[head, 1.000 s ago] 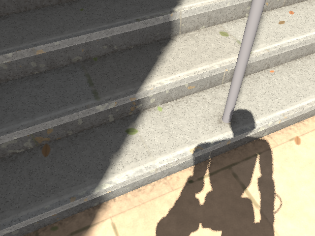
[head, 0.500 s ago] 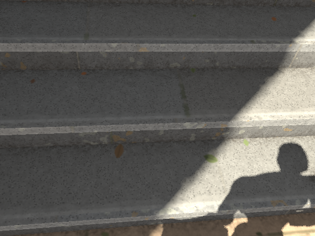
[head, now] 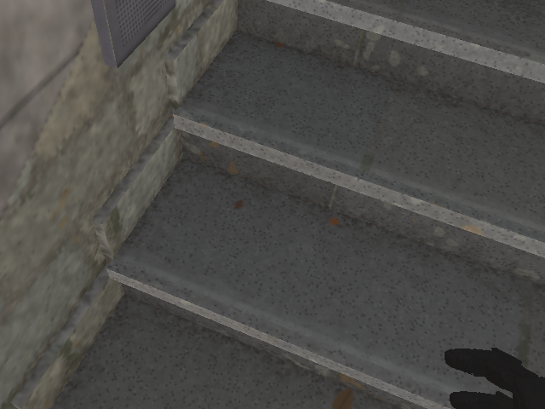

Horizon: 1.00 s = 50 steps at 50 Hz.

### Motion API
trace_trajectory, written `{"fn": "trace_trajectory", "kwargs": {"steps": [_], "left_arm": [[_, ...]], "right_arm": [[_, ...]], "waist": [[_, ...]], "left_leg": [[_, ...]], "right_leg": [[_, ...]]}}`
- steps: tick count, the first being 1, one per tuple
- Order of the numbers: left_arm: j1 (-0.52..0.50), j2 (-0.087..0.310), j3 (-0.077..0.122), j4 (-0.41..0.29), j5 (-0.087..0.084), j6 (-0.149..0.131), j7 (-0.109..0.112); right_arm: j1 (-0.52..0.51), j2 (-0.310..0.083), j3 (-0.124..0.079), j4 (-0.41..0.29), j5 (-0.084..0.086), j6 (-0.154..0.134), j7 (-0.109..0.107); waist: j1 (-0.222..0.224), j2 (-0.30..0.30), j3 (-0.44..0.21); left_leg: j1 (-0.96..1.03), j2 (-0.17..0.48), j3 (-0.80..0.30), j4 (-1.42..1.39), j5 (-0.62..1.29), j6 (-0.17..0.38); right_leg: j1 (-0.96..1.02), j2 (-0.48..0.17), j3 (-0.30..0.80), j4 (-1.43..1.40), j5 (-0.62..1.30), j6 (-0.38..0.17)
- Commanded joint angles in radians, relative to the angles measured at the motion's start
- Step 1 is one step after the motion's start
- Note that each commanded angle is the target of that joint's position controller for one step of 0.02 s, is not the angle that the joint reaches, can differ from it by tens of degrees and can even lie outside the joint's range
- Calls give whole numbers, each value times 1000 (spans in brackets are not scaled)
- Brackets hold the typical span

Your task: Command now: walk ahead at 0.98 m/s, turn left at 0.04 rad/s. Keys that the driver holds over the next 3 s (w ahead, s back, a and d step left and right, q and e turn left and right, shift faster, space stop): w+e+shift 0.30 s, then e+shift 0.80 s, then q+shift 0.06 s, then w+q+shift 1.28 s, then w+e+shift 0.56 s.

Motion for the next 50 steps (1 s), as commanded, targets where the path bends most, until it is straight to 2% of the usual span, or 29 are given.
{"fn": "trace_trajectory", "kwargs": {"steps": [1, 3, 4, 5, 6, 7, 9, 10, 12, 13, 15, 16, 17, 18, 19, 21, 22, 25, 30, 33, 36, 39, 40, 41, 42, 43, 44, 47, 50], "left_arm": [[-303, 96, -10, -114, -7, 4, 31], [-207, 187, 10, -143, -42, 8, 1], [-155, 187, 9, -172, -60, -5, -27], [-111, 114, -18, -182, -38, -22, -52], [-64, 49, -20, -187, -32, -31, -87], [-84, 16, -4, -210, -54, -21, -94], [-117, -21, -12, -287, -52, 41, -48], [-17, -23, -16, -329, -53, 96, -36], [195, 65, 6, -301, -22, 165, -20], [363, 115, 25, -251, 7, 181, 4], [738, 132, 57, -143, 60, 177, 6], [905, 95, 59, -71, 68, 167, -2], [975, 13, 38, 42, 56, 148, -12], [782, -83, -11, 61, 81, 121, -47], [594, -108, -43, 3, 53, 92, -85], [182, 73, -15, -207, -39, 59, -63], [-28, 161, 3, -277, -18, 77, -33], [49, 91, -13, -224, -17, 64, -1], [321, -42, -28, -125, -43, 115, 6], [378, -48, -17, -117, -52, 141, 23], [60, 74, 31, -211, -81, 182, 68], [-197, 162, 59, -343, -78, 153, 25], [-230, 76, 43, -366, -80, 128, -12], [-14, -130, -5, -379, -71, 124, -35], [80, -16, 34, -318, -53, 114, -54], [12, 95, 53, -334, -63, 129, -62], [6, 77, 43, -365, -72, 157, -71], [-63, 82, 29, -392, -71, 177, -105], [-203, 80, 26, -426, -72, 193, -102]], "right_arm": [[63, 145, 109, -201, -87, -66, 73], [233, -30, 29, -118, -97, -82, 59], [414, -155, -27, -69, -79, -85, 37], [569, -257, -74, 30, -44, -68, 29], [535, -222, -77, 76, -17, -48, 30], [437, -224, -89, 115, -13, -38, 22], [168, -62, -47, 140, -87, -63, 15], [-4, -66, -48, 127, -70, -67, 10], [-322, -65, -53, 73, -47, -80, 11], [-416, -138, -64, 32, -82, -76, -6], [-500, -183, -73, -16, -59, -88, -30], [-581, -122, -50, -62, -40, -93, -8], [-758, 54, 10, -114, -34, -84, 11], [-656, 184, 45, -127, -33, -89, 25], [-453, 178, 47, -132, -56, -95, 32], [-22, 152, 51, -153, -96, -102, 61], [43, 70, 35, -137, -85, -105, 71], [-229, 34, 17, -183, -76, -39, -2], [-266, 99, 1, -177, -12, -18, -17], [-442, 213, 22, -245, -43, -11, -19], [-428, 173, 18, -318, -53, -20, -29], [30, -70, -129, -139, -13, 2, -87], [205, -123, -152, -68, -46, 2, -63], [126, -185, -143, -53, -107, 20, -75], [17, -70, -119, -126, -72, 22, -85], [-12, 23, -86, -110, -26, 21, -95], [-40, 55, -78, -44, 4, 34, -101], [29, -17, -98, -3, -14, 27, -161], [57, -47, -105, -15, -45, 31, -148]], "waist": [[-256, 13, 73], [-296, 197, -266], [-373, 261, -488], [-348, 452, -710], [-250, 499, -717], [-153, 338, -521], [21, 188, -187], [173, 295, -151], [409, 112, -30], [500, 8, -47], [606, 58, -260], [641, -4, -279], [649, -159, -58], [426, -313, 93], [192, -295, 96], [-130, -189, 100], [-193, -40, 60], [-55, 212, 19], [89, -105, -23], [166, -166, 10], [-10, -156, 36], [-215, -342, -292], [-221, -98, -512], [-15, 645, -558], [-5, 507, -434], [-15, 378, -180], [50, 249, -53], [46, 56, -15], [-15, -24, -8]], "left_leg": [[304, 98, 40, -276, 326, -8], [936, -20, 154, -639, 568, 12], [1305, 117, -123, -829, 669, 103], [1478, 320, -458, -1030, 675, 191], [1513, 376, -527, -988, 809, 163], [1392, 333, -394, -1016, 804, 91], [1223, 296, -139, -1060, 1035, 26], [1012, 364, -149, -1162, 952, 15], [502, 256, 65, -1271, 674, -54], [337, 78, 275, -1221, 931, -61], [429, 149, 229, -854, 1214, 15], [321, 129, 194, -523, 989, 23], [131, -25, 211, -76, 408, 9], [14, -92, 166, 332, 220, 27], [-22, -146, 81, 545, 231, 45], [-89, -176, -46, 483, 348, -4], [-59, -121, -103, 312, 432, -19], [-56, -102, -60, 105, 400, -80], [-301, -159, 27, 408, 305, -78], [-419, -179, 74, 414, 197, -84], [124, -125, 140, -504, 184, -35], [737, -134, 81, -704, 365, -25], [1073, -3, -247, -859, 529, 78], [1014, 400, -934, -1264, 900, 257], [801, 429, -1022, -1327, 848, 297], [610, 336, -745, -1250, 841, 255], [510, 270, -492, -1169, 670, 190], [435, 216, -187, -1118, 330, 96], [440, 263, -72, -1067, 485, 136]], "right_leg": [[-532, -203, 131, -254, 617, -190], [-549, -54, 65, 91, 1025, -164], [-638, -40, 140, 593, 1214, -50], [-646, 35, 194, 1090, 433, 2], [-766, 43, 266, 1320, -112, -37], [-947, 56, 201, 1443, -170, -44], [-1166, 54, 17, 1642, -310, -68], [-1053, -13, 85, 1610, -382, -89], [-607, -40, -13, 1363, -230, -104], [-302, 85, -92, 1104, -203, -124], [72, 54, -132, 884, -47, -157], [231, -60, 30, 646, 223, -251], [223, -104, 153, 171, 483, -331], [67, -26, 187, 221, 535, -281], [-57, 82, 291, 282, 808, -199], [-263, 0, 925, -5, 572, -232], [-315, -100, 1039, -59, 208, -266], [-315, -83, 883, 32, 283, -236], [61, -43, 710, 103, 275, -338], [136, -26, 729, 67, 327, -358], [-218, 34, 588, -160, 438, -244], [-146, 15, 558, 147, 1457, -169], [-231, 71, 536, 484, 1041, -144], [-431, 280, 492, 1008, -169, -28], [-465, 199, 424, 1288, -240, 46], [-525, 175, 318, 1418, -175, 97], [-576, 108, 266, 1455, -95, 99], [-520, 16, 237, 1417, 172, 79], [-504, -2, 181, 1319, 257, 73]]}}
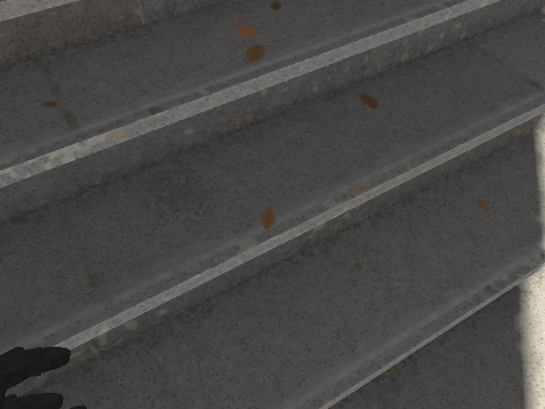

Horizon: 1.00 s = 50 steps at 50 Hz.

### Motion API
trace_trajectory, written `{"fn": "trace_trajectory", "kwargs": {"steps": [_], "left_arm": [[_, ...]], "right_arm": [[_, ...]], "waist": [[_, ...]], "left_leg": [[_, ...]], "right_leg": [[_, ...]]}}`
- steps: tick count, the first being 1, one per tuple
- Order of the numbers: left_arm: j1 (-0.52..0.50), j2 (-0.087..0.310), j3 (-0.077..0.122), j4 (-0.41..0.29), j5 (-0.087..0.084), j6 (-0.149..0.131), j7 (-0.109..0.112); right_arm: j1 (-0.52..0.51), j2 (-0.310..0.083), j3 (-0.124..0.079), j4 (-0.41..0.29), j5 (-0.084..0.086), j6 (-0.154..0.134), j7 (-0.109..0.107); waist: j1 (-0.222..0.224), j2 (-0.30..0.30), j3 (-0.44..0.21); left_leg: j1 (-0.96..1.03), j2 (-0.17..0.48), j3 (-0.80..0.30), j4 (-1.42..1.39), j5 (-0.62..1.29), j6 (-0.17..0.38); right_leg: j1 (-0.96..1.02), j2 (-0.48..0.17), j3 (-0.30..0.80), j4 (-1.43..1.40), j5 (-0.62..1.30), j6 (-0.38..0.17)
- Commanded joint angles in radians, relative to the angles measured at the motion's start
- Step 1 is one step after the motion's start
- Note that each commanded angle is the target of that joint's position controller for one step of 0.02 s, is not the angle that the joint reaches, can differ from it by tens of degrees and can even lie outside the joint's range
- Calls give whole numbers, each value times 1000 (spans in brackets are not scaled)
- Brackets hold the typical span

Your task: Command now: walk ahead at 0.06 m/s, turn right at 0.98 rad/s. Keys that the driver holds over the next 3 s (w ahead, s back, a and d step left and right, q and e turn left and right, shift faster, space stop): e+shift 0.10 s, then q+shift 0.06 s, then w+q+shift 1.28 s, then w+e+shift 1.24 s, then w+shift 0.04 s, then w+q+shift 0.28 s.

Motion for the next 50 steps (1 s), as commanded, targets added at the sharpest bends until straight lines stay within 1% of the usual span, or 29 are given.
{"fn": "trace_trajectory", "kwargs": {"steps": [1, 6, 10, 12, 15, 16, 17, 18, 19, 21, 22, 23, 26, 27, 30, 31, 32, 33, 34, 35, 36, 37, 38, 39, 41, 45, 47, 48, 50], "left_arm": [[14, -22, -13, -52, 9, 30, 2], [-90, -59, -43, -94, 34, 40, 22], [5, -85, -43, -25, 10, 7, 14], [-3, -89, -30, 55, -1, -10, 1], [28, -129, -37, 141, 47, -48, -31], [122, -130, -48, 168, 81, -55, -28], [203, -26, -48, 191, 115, -75, -37], [329, 82, 4, 247, 104, -92, -36], [353, 53, 0, 279, 87, -80, -38], [278, -21, -25, 279, 39, -64, -13], [214, -171, -76, 274, 53, -74, 26], [229, -174, -78, 278, 77, -97, 46], [95, -207, -106, 318, 113, -117, 57], [-13, -203, -119, 331, 122, -121, 75], [-63, 66, -55, 287, 71, -142, 109], [-66, 176, -28, 265, 83, -143, 118], [-230, 207, -9, 192, 46, -131, 137], [-218, -1, -50, 126, 25, -159, 130], [-94, -100, -85, 14, 60, -222, 77], [-156, -99, -95, -10, 82, -243, 21], [-254, -184, -128, -96, 88, -244, 1], [-258, -307, -180, -141, 95, -239, -4], [-189, -361, -203, -139, 100, -216, -5], [-63, -310, -198, -105, 87, -191, -3], [-147, -286, -211, -168, 107, -193, 7], [-361, -339, -267, -307, 121, -216, 40], [-420, -343, -281, -345, 115, -218, 48], [-272, -271, -210, -290, 86, -218, 72], [297, 4, -59, -143, 36, -194, 103]], "right_arm": [[-32, -8, 17, -70, -13, -5, -3], [79, -92, -14, -103, -5, 2, 9], [115, -148, -31, -73, 37, 18, 38], [75, -109, -20, -46, 47, 19, 33], [22, -15, 25, -53, 80, 20, 77], [81, 60, 31, -42, 63, 15, 92], [103, 160, 48, -50, 59, -28, 115], [241, 56, 31, -4, 103, -72, 133], [240, 23, 29, 23, 104, -94, 130], [24, 98, 83, -14, 101, -81, 117], [-48, 96, 87, 0, 98, -72, 121], [-63, 111, 93, -7, 78, -59, 119], [-189, 128, 127, -130, 57, -36, 133], [-121, 121, 120, -133, 45, -24, 126], [145, -41, 60, -64, 4, -1, 132], [302, -97, 22, -22, -2, 2, 128], [567, -168, -12, 73, -16, -3, 134], [594, -209, -16, 167, -39, -34, 163], [182, -99, 34, 39, -52, -49, 160], [223, 33, 75, 40, -58, -44, 171], [301, 99, 85, 121, -32, -43, 183], [298, 94, 89, 167, 4, -48, 187], [223, 146, 107, 182, -1, -51, 187], [162, 97, 99, 161, 2, -45, 179], [102, 65, 96, 164, 29, -54, 159], [304, -62, 56, 232, 61, -37, 132], [343, -54, 53, 233, 73, -16, 106], [308, -65, 51, 216, 46, -55, 102], [22, -316, -23, 151, 15, -72, 126]], "waist": [[33, 46, -50], [-42, 189, -39], [-52, 230, -140], [-76, 192, -135], [2, 57, -43], [37, -243, -57], [37, -418, -125], [35, -342, -303], [46, -191, -325], [87, -205, -202], [97, -167, -88], [82, -185, -71], [-25, -121, 128], [-109, -101, 87], [-261, -194, -116], [-339, -203, -187], [-501, -134, -168], [-397, 377, -109], [-96, 659, -306], [-112, 426, -315], [-87, 197, -109], [-8, 48, 29], [84, 13, 44], [139, 12, 67], [154, -12, 136], [49, 39, 24], [47, 52, -105], [124, 147, -278], [468, 307, -559]], "left_leg": [[55, 183, -214, -318, 93, 180], [170, 285, -199, -391, -163, 123], [172, 245, -120, -330, -243, 108], [160, 201, -140, -169, -231, 98], [11, 59, -86, 216, -22, 67], [-238, -64, -52, 619, -354, 34], [-568, -187, -150, 1209, -507, 2], [-689, -157, -273, 1450, -355, -16], [-813, -158, -314, 1542, -196, -20], [-1021, -82, -258, 1509, 57, -25], [-1079, -110, -262, 1515, 141, -9], [-997, -100, -253, 1517, 116, -4], [-896, -100, -179, 1210, -74, 23], [-710, -148, -103, 1130, -68, 57], [85, -279, 177, 621, -341, 89], [241, -306, 151, 509, -408, 107], [437, -298, -17, 85, -290, 207], [672, -195, -550, -310, -66, 409], [626, 14, -1146, -532, 56, 499], [480, -6, -1204, -655, -271, 433], [323, -31, -1091, -679, -347, 369], [214, -65, -926, -616, -253, 366], [115, -108, -764, -509, -150, 330], [54, -130, -667, -552, -164, 323], [-119, -153, -590, -655, -87, 281], [144, -106, -634, -755, 18, 270], [-102, -117, -555, -919, 262, 267], [-176, -93, -589, -818, 879, 272], [140, -58, -576, -276, 1652, 176]], "right_leg": [[-18, -64, -40, -70, 92, -2], [-87, -124, -65, -459, 68, -10], [155, -67, -173, -842, -244, -55], [287, -114, -167, -1114, 120, -119], [507, -153, -207, -1596, 470, -203], [710, -217, -147, -1473, 711, -237], [846, -323, -114, -985, 1709, -187], [931, -476, -9, -939, 1694, -248], [959, -480, 24, -1013, 1281, -260], [911, -505, 112, -1229, 383, -296], [880, -436, 99, -1301, 279, -261], [774, -491, 125, -1328, 395, -279], [478, -390, -158, -1445, 466, -164], [394, -328, -303, -1445, 885, -113], [274, -332, -373, -1250, 2252, -178], [303, -383, -326, -1032, 2451, -221], [192, -370, -275, -571, 2332, -227], [-237, -23, -186, 249, 399, -137], [-325, 103, 69, 447, -69, -152], [-293, 81, 74, 504, -64, -216], [-380, 73, 13, 558, -150, -234], [-507, 53, -46, 587, -276, -220], [-512, 16, -51, 599, -290, -212], [-496, -7, -85, 531, -320, -192], [-462, -77, -139, 311, -259, -173], [-586, -159, -165, 42, -354, -146], [62, -109, -341, -493, -308, -117], [494, -7, -377, -420, -166, -80], [719, -39, -67, -631, -436, -161]]}}
Over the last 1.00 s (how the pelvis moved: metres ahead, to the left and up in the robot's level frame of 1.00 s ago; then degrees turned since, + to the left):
0.47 0.00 0.26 -49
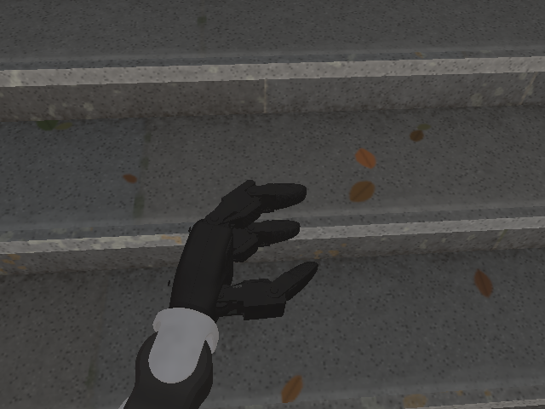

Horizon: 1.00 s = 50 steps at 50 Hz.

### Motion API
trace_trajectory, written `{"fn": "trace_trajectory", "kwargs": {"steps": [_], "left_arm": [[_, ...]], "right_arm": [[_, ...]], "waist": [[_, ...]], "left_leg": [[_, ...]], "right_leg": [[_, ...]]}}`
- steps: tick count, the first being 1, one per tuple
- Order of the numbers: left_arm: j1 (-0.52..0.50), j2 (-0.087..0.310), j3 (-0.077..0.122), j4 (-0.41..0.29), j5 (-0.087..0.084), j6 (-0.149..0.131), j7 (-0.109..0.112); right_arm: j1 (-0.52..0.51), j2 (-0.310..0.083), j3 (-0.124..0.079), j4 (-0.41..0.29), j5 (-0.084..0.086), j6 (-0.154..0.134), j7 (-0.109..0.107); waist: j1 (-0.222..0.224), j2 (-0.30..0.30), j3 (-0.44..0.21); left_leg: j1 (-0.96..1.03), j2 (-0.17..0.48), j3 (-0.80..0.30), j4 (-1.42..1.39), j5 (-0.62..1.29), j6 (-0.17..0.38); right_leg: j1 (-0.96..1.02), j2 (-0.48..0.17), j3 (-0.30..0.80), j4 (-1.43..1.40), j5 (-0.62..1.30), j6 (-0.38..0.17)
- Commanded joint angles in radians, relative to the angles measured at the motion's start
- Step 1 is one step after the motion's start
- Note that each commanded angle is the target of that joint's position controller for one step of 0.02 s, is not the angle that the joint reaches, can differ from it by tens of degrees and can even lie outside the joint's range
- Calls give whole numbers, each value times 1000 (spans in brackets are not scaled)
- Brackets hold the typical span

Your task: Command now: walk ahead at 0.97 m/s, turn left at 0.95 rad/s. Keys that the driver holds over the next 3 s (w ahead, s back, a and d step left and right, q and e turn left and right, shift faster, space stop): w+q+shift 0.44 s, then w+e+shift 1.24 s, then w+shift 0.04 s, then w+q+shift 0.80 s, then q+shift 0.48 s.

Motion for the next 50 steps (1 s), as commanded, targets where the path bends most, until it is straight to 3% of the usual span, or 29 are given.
{"fn": "trace_trajectory", "kwargs": {"steps": [1, 2, 3, 4, 5, 6, 10, 14, 19, 22, 23, 24, 26, 27, 28, 29, 30, 31, 33, 36, 39, 42, 43, 45, 46, 47, 48, 49, 50], "left_arm": [[865, 516, 272, 207, -49, 19, 39], [783, 512, 257, 285, -19, 25, 43], [534, 353, 226, 223, -24, 38, 61], [442, 213, 189, 283, -24, 49, 57], [398, 80, 155, 360, -14, 50, 38], [374, 25, 145, 412, 0, 56, 27], [441, 141, 176, 541, 6, 56, -6], [492, 228, 173, 553, 37, 42, 15], [724, 282, 185, 597, 24, 77, 60], [679, 312, 180, 617, 3, 99, 85], [772, 356, 184, 661, -23, 88, 83], [782, 449, 198, 685, -8, 63, 71], [673, 553, 224, 619, 3, 55, 42], [720, 407, 193, 566, -23, 13, 17], [628, 402, 197, 572, -25, -36, -9], [483, 348, 230, 525, -91, -39, -26], [336, 239, 207, 438, -103, -28, -21], [207, 143, 177, 362, -85, -22, -23], [267, -9, 109, 309, -66, 0, -57], [390, 7, 97, 343, -113, 74, -69], [311, 44, 83, 270, -77, 119, -42], [123, 122, 85, 210, -74, 132, -37], [170, 166, 104, 220, -52, 127, -54], [300, 269, 165, 234, -13, 114, -56], [459, 339, 201, 307, 1, 118, -52], [516, 416, 232, 322, -21, 117, -51], [696, 423, 246, 393, -16, 115, -54], [644, 428, 244, 466, 5, 114, -51], [592, 314, 193, 425, 43, 100, -46]], "right_arm": [[-416, -322, -93, -207, -66, -67, 12], [-434, -37, -35, -334, -61, -79, 48], [-351, -15, -20, -349, -59, -88, 98], [-409, 8, -5, -390, -50, -70, 114], [-395, 45, 16, -401, -51, -32, 117], [-332, 27, 18, -374, -37, -6, 118], [-313, 48, 50, -386, 27, 28, 94], [-442, -16, 26, -434, 6, 65, 53], [-737, 9, 57, -551, 12, 60, 76], [-875, 14, 98, -641, 15, 46, 112], [-908, 56, 118, -649, 31, 26, 117], [-786, -3, 78, -607, 30, 1, 121], [-287, -248, -46, -468, 18, 5, 105], [-65, -369, -96, -365, -11, 20, 74], [34, -364, -96, -307, -32, 37, 17], [8, -271, -64, -257, -58, 14, 21], [-14, -230, -53, -192, -62, -7, 36], [-32, -105, -21, -96, -58, -36, 53], [-90, 44, 13, 45, -76, -65, 92], [-217, 65, 38, 69, -111, -58, 86], [-290, 31, 73, 93, -115, -39, 90], [-220, -65, 72, 109, -51, -56, 16], [-177, -167, 60, 104, -67, -78, 4], [-164, -421, -13, 76, -49, -65, -23], [-275, -438, -25, 13, -61, -41, -25], [-322, -451, -50, -42, -61, -17, -18], [-484, -409, -62, -108, -28, -16, -18], [-507, -144, -9, -213, -78, -74, 5], [-400, -50, 15, -276, -103, -133, 54]], "waist": [[477, -124, -585], [272, -733, -444], [152, -531, -263], [90, -344, -51], [10, -194, 62], [-45, -147, 100], [-81, -64, 118], [-36, -44, 128], [98, -110, 190], [74, -119, 172], [85, -136, 115], [2, -238, 60], [-252, -351, -204], [-229, 9, -395], [-210, 150, -658], [-184, -2, -531], [-151, -79, -315], [-110, -129, -113], [38, -122, 20], [167, -27, 65], [240, 15, 140], [185, 7, 73], [205, 35, -87], [300, 135, -263], [343, 167, -289], [346, 175, -260], [409, 44, -193], [215, -441, 13], [63, -439, -74]], "left_leg": [[-374, 17, -20, 732, 965, 51], [-748, -163, 43, 1167, -5, 48], [-931, -100, 11, 1495, 56, 58], [-983, -49, 129, 1635, 58, 66], [-971, -12, 177, 1685, 47, 73], [-951, 20, 191, 1699, 53, 69], [-1042, 58, 187, 1749, 89, 10], [-1168, 66, 240, 1790, 165, -36], [-1532, 159, 334, 1627, -82, -64], [-994, 183, 565, 1139, -132, -54], [-649, 119, 629, 1005, -153, -13], [-432, -20, 736, 1066, -288, 21], [-22, -117, 522, 692, -269, 136], [487, 117, -72, 467, -385, 277], [518, 321, -603, -32, -680, 234], [393, 364, -586, -110, -763, 113], [195, 378, -515, -95, -733, 69], [-7, 371, -343, -28, -566, 41], [-167, 301, 41, 109, -68, -59], [-261, 259, 404, 50, 94, -120], [-513, 158, 653, -71, 151, -160], [-640, 133, 792, -240, 559, -116], [-530, 152, 789, -172, 1062, -95], [-181, 235, 699, 10, 1731, -50], [-2, 297, 651, 180, 2045, -10], [82, 318, 600, 414, 2040, 10], [-45, 266, 574, 840, 1624, 2], [-553, 48, 457, 1224, 153, 18], [-756, -86, 215, 1580, 24, -5]], "right_leg": [[1299, -60, 445, -436, -358, -94], [1235, -262, 1073, -948, -639, -179], [1050, -377, 1316, -1081, -827, -221], [819, -369, 1099, -1036, -737, -226], [610, -335, 817, -916, -515, -192], [518, -278, 572, -834, -289, -129], [478, -286, 182, -914, 36, -97], [630, -283, -7, -966, 213, -101], [1078, -308, -70, -1075, 128, -85], [835, -250, -244, -1275, 442, -92], [756, -254, -250, -1268, 955, -122], [778, -311, -240, -1126, 1802, -176], [880, -298, -158, -609, 2198, -188], [371, -160, -52, -143, 1566, -124], [388, 43, 153, 303, 447, -104], [259, 50, 338, 545, 387, -113], [150, 37, 301, 679, 374, -124], [34, -5, 285, 763, 350, -153], [-102, -48, 296, 951, 414, -207], [-304, -19, 254, 1080, 383, -215], [-250, 19, 133, 892, 488, -198], [153, 71, -136, 477, 532, -138], [379, 116, -184, 481, 523, -154], [540, 135, -215, 269, 210, -141], [547, 157, -181, 205, 27, -163], [557, 172, -120, -44, -132, -207], [710, 104, 67, -496, 53, -296], [790, 100, 401, -629, 604, -345], [809, 51, 813, -752, 459, -429]]}}
Over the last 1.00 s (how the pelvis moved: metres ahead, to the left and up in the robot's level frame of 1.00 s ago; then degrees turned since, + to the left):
0.37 -0.16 0.09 26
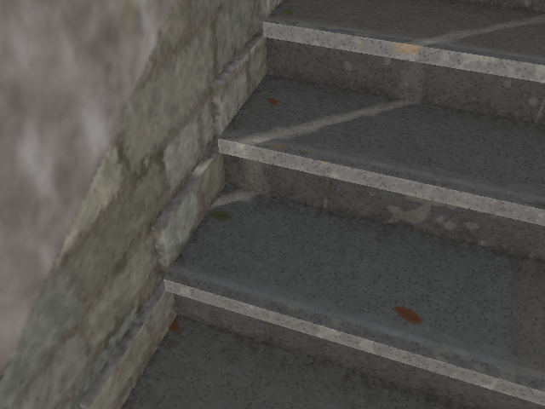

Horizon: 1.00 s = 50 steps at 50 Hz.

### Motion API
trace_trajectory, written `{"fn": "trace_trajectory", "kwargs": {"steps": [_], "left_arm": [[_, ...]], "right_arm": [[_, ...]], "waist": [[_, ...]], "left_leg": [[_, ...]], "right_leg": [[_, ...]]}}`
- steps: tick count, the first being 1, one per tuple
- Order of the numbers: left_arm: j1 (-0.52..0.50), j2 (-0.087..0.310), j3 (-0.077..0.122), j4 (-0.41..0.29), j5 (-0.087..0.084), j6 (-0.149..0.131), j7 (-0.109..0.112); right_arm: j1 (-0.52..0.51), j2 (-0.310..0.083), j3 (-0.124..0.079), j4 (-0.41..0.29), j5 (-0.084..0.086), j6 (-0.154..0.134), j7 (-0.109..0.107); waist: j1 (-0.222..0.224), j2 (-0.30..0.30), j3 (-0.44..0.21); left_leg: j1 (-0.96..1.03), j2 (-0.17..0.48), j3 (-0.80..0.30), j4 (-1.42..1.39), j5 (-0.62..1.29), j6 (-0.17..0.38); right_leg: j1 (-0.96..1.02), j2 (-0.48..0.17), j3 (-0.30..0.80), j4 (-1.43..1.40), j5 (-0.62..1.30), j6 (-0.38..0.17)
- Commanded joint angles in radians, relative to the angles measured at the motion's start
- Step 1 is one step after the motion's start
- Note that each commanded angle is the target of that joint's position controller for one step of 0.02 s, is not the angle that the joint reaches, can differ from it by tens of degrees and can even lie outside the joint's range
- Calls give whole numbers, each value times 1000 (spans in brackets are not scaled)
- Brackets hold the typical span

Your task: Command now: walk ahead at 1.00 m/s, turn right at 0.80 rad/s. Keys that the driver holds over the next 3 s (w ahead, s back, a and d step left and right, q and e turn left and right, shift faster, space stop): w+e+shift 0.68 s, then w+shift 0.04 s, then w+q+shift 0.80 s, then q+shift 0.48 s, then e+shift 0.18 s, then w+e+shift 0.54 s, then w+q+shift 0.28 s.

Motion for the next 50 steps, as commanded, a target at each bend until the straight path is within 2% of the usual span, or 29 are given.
{"fn": "trace_trajectory", "kwargs": {"steps": [1, 3, 6, 9, 11, 12, 14, 15, 16, 17, 19, 22, 24, 26, 29, 32, 34, 35, 37, 39, 40, 41, 42, 43, 45, 46, 47, 48, 50], "left_arm": [[272, 55, 37, 56, 29, -16, 21], [323, 20, 50, 130, -13, -21, 29], [228, 1, 43, 125, -17, -10, 28], [207, 90, 55, 146, -65, -64, 40], [335, 160, 79, 187, -100, -36, 59], [318, 185, 94, 172, -122, -22, 75], [297, 292, 129, 180, -61, -57, 70], [86, 391, 156, 121, -47, -87, 63], [-54, 179, 112, 39, -19, -118, 28], [30, 36, 81, -21, -51, -116, 5], [51, 34, 81, -71, -42, -52, 17], [101, -90, 36, -104, -55, 18, 29], [133, -129, 19, -117, -92, 19, 19], [65, -90, 23, -174, -109, 51, 18], [-51, -2, 49, -250, -50, 88, 36], [-255, -7, 11, -362, -56, 85, 36], [-413, -4, -8, -439, -79, 87, -6], [-461, -40, -21, -439, -129, 87, -11], [-317, 43, 40, -411, -118, 61, -6], [-37, 190, 128, -330, -88, 46, 10], [155, 288, 173, -267, -83, 51, 4], [247, 394, 194, -133, -85, 53, 32], [279, 219, 130, -77, -24, 31, 64], [309, 134, 100, 26, 1, -9, 47], [248, -32, 57, 170, -23, -54, -29], [204, -78, 46, 196, -3, -57, -43], [153, -101, 41, 198, -15, -57, -50], [114, -138, 22, 220, 15, -49, -46], [103, -126, 3, 283, 44, -23, -20]], "right_arm": [[-245, 56, -1, -379, -9, -131, 69], [-312, 147, 37, -437, -38, -116, 77], [-262, 145, 82, -459, -17, -95, 56], [-484, 127, 96, -567, -20, -77, 20], [-622, 122, 112, -657, -32, -90, 4], [-664, 131, 124, -693, -31, -96, -6], [-253, -94, -25, -636, 27, -90, -49], [162, -260, -116, -501, 51, -74, -53], [413, -355, -140, -325, 27, -60, -54], [242, -301, -123, -324, 27, -51, -66], [-14, -47, -84, -281, 46, -25, -65], [9, 145, -40, -57, 37, -29, -7], [64, 81, -65, 0, 51, -40, 24], [-59, 94, -36, -23, 45, -15, 11], [-58, -32, -38, -48, 4, -3, -47], [142, -124, -65, -12, 15, 29, -76], [149, -152, -72, -17, 9, 54, -99], [120, -175, -71, -22, 19, 45, -100], [134, -311, -91, 4, 32, 18, -96], [112, -396, -123, -17, 28, 13, -74], [58, -408, -134, -66, 55, -6, -70], [81, -167, -82, -144, 67, -50, -33], [91, -99, -69, -103, 58, -110, 17], [-69, -29, -72, -192, 101, -112, 19], [-262, 170, 11, -345, 80, -92, 25], [-225, 211, 36, -324, 81, -72, 42], [-112, 151, 18, -280, 105, -40, 57], [-78, 141, 16, -273, 130, -21, 79], [-180, 225, 53, -350, 139, 14, 81]], "waist": [[-52, -253, 17], [-107, 22, 157], [-189, 130, 271], [-139, 77, 302], [-73, 81, 206], [-81, 66, 130], [-309, -223, -296], [-520, -286, -496], [-453, 250, -584], [-286, 500, -475], [-169, 192, 19], [-34, 5, 176], [-14, -36, 168], [52, 18, 254], [32, 61, 245], [-67, 49, 272], [-99, 34, 249], [-108, 52, 255], [11, 249, 64], [177, 323, -128], [274, 285, -175], [125, -211, -249], [99, -260, -469], [70, -149, -248], [-41, 38, 96], [-83, 5, 126], [-145, 24, 144], [-188, 4, 157], [-215, -44, 244]], "left_leg": [[-775, -190, -346, 999, -217, 41], [-1054, -158, -321, 1215, -311, 30], [-1041, -61, -247, 1072, -205, -6], [-901, -48, -103, 850, -359, -55], [-818, -5, -65, 530, -377, -76], [-428, -13, 10, 199, -488, -63], [251, -140, -38, 45, -526, -56], [465, -70, -315, -100, -627, -5], [720, 152, -734, -372, -725, 41], [573, 352, -1302, -806, -742, 95], [100, 334, -958, -761, -725, 108], [-104, 246, -489, -639, -457, 35], [-6, 260, -334, -631, -269, -15], [-126, 177, -104, -687, -202, -53], [-141, 194, 3, -802, -33, -12], [250, 219, 33, -878, -65, 0], [227, 192, 109, -1001, -41, -1], [78, 191, 127, -1092, 248, 1], [163, 256, 101, -935, 1584, 52], [299, 279, 35, -565, 1981, 113], [137, 238, -13, -249, 1809, 108], [-358, -68, -104, 356, 224, -4], [-358, -139, -434, 786, -109, 54], [-509, -149, -441, 973, -175, 52], [-757, -74, -364, 1119, -245, 99], [-779, -59, -363, 1193, -258, 132], [-809, -62, -368, 1179, -251, 133], [-862, -67, -361, 1251, -261, 127], [-1098, -98, -346, 1389, -356, 135]], "right_leg": [[481, -172, 1026, -787, 194, -226], [454, -163, 959, -806, 150, -103], [184, -80, 689, -815, 173, -19], [-39, -63, 664, -934, 359, -59], [88, -112, 644, -1009, 354, -60], [-33, -141, 587, -1139, 547, -63], [132, -109, 561, -638, 1868, -7], [232, -137, 605, -318, 1993, 45], [69, 10, 520, 97, 907, 60], [-144, 36, 472, 484, 536, 89], [-261, -54, 338, 789, 560, 135], [-421, -109, 287, 1096, 436, 65], [-537, -132, 333, 1146, 418, 55], [-588, -173, 364, 933, 414, 81], [-543, -172, 206, 920, 486, 159], [-878, -250, 148, 807, 285, 177], [-690, -292, 16, 533, 264, 188], [-402, -265, -71, 371, 238, 139], [41, -121, -132, 279, 179, 71], [345, 18, -42, 6, 50, 0], [628, 17, 167, -277, 95, -41], [951, -289, 914, -676, 28, -183], [953, -403, 1250, -946, -90, -124], [788, -438, 1156, -992, -104, -70], [511, -383, 721, -812, 204, -6], [445, -364, 536, -754, 412, 25], [416, -360, 387, -756, 536, 49], [362, -355, 264, -759, 581, 76], [332, -359, 123, -808, 582, 140]]}}
Over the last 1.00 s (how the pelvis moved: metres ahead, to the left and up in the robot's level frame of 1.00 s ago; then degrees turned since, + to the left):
0.67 0.24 0.33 18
